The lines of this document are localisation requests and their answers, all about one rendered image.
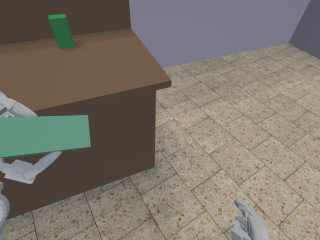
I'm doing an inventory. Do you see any left robot forearm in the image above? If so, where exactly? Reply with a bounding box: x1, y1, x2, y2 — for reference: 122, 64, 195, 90
0, 181, 10, 240

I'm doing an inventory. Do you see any robot right hand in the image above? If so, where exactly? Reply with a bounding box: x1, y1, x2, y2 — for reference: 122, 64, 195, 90
231, 198, 270, 240

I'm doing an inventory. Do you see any robot left hand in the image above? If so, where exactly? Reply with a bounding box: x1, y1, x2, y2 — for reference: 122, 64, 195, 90
0, 91, 62, 184

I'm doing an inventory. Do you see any sponge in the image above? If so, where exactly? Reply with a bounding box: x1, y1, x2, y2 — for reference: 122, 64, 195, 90
0, 115, 91, 159

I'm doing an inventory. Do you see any table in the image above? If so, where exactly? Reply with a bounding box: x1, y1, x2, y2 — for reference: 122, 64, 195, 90
0, 0, 172, 220

